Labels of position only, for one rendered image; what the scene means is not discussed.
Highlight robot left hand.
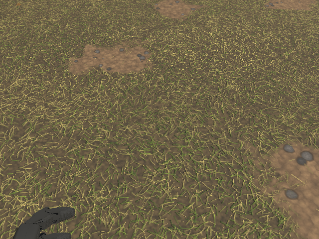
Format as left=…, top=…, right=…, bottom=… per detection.
left=13, top=206, right=75, bottom=239

